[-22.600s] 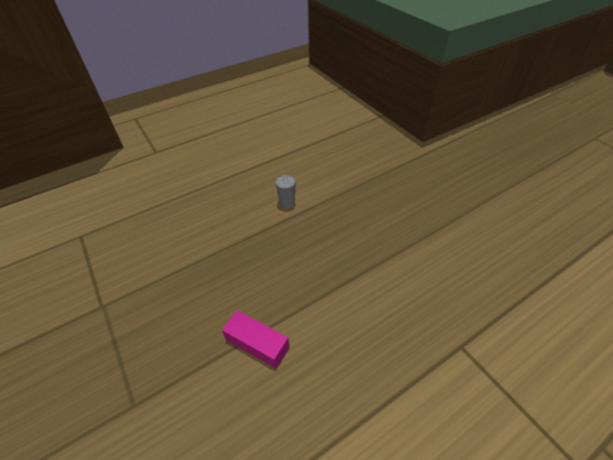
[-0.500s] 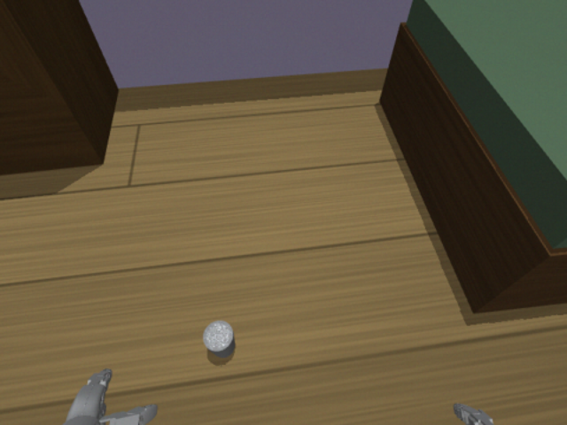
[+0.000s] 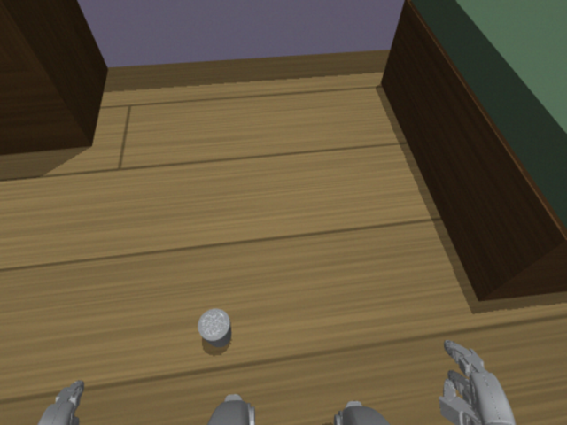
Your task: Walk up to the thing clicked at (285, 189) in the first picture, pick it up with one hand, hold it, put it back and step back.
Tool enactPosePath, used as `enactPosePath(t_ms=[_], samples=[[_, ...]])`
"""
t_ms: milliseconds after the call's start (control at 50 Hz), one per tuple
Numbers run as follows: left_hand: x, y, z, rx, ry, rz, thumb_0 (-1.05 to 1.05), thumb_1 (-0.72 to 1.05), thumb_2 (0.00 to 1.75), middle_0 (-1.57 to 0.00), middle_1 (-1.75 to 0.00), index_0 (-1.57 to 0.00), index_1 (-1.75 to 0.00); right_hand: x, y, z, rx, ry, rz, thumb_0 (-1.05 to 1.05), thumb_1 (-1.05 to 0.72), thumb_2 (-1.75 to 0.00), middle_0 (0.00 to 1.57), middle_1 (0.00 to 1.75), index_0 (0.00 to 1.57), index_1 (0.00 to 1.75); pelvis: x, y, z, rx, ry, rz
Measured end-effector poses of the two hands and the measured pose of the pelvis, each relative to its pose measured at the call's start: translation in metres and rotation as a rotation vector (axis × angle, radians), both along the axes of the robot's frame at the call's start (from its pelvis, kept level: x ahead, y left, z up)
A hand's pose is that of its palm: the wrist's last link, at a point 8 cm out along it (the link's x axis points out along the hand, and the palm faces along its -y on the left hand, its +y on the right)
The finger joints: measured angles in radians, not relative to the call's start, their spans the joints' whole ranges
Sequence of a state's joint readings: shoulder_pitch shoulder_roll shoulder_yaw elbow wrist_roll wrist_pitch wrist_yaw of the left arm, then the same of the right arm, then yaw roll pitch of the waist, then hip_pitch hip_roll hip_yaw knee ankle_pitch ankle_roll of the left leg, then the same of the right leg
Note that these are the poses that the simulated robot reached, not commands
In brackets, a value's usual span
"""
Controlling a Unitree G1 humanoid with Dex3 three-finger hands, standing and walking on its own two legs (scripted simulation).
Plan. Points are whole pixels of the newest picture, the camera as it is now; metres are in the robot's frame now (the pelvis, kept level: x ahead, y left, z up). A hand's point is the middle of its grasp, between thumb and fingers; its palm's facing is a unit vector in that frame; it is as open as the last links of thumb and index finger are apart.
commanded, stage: go down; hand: left
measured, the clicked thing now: (217, 330) +0.43 +0.21 -0.63
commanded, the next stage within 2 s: none
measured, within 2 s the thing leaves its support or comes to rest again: neither
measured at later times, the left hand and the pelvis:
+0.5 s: hand (96, 404) +0.19 +0.32 -0.18, palm faces +0.17 -0.95 -0.27, open 17.3 cm; pelvis -0.02 +0.00 -0.08, yaw -1 degrees
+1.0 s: hand (100, 359) +0.28 +0.37 -0.26, palm faces +0.19 -0.97 -0.15, open 17.4 cm; pelvis -0.07 +0.00 -0.22, yaw -4 degrees
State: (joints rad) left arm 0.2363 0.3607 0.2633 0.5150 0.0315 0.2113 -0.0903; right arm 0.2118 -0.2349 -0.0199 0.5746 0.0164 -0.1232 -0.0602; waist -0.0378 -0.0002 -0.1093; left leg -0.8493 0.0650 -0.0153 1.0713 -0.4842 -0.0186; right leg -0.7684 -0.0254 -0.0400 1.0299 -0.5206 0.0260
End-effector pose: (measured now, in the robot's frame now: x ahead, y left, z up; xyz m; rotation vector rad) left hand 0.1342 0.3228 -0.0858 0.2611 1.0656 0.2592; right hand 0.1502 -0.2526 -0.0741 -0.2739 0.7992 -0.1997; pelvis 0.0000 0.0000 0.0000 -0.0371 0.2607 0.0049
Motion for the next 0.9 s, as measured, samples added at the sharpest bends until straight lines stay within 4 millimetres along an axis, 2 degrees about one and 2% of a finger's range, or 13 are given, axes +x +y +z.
enactPosePath(t_ms=[160, 380, 460, 620, 780, 900], samples=[[-0.003, 0.007, -0.009, -0.008, -0.016, 0.015, -0.01, -0.54, 0.04, -0.08, -0.07, -0.09, -0.07, 0.010, 0.006, -0.009, -0.015, -0.044, 0.030, 0.01, -0.87, -0.89, 0.20, 0.30, 0.21, 0.30, -0.001, 0.000, -0.013, -0.007, 0.037, 0.002], [0.006, 0.023, -0.032, -0.021, -0.109, 0.009, -0.01, -0.54, 0.04, -0.09, -0.08, -0.10, -0.07, 0.000, 0.003, -0.041, -0.038, -0.009, 0.050, 0.01, -0.91, -0.90, 0.20, 0.30, 0.21, 0.30, -0.010, 0.001, -0.041, -0.012, 0.105, -0.004], [0.023, 0.038, -0.052, -0.023, -0.208, 0.007, -0.01, -0.52, 0.04, -0.08, -0.07, -0.09, -0.06, -0.003, -0.002, -0.065, -0.056, 0.010, 0.072, 0.01, -0.92, -0.90, 0.20, 0.30, 0.21, 0.30, -0.018, 0.001, -0.065, -0.010, 0.154, -0.009], [0.065, 0.069, -0.095, -0.041, -0.434, -0.020, -0.01, -0.51, 0.02, -0.07, -0.04, -0.07, -0.03, -0.012, -0.012, -0.133, -0.091, 0.081, 0.100, 0.01, -0.92, -0.90, 0.20, 0.30, 0.21, 0.30, -0.035, 0.000, -0.125, -0.018, 0.246, -0.023], [0.083, 0.085, -0.131, -0.063, -0.562, -0.046, -0.01, -0.51, 0.04, -0.04, -0.04, -0.05, -0.03, -0.034, -0.016, -0.195, -0.099, 0.175, 0.120, 0.01, -0.90, -0.90, 0.20, 0.30, 0.21, 0.30, -0.052, -0.001, -0.174, -0.027, 0.295, -0.034], [0.099, 0.094, -0.147, -0.073, -0.646, -0.055, -0.01, -0.52, 0.06, -0.03, -0.05, -0.04, -0.04, -0.052, -0.017, -0.227, -0.105, 0.226, 0.129, 0.01, -0.89, -0.90, 0.21, 0.30, 0.21, 0.30, -0.064, -0.003, -0.202, -0.034, 0.309, -0.041]])
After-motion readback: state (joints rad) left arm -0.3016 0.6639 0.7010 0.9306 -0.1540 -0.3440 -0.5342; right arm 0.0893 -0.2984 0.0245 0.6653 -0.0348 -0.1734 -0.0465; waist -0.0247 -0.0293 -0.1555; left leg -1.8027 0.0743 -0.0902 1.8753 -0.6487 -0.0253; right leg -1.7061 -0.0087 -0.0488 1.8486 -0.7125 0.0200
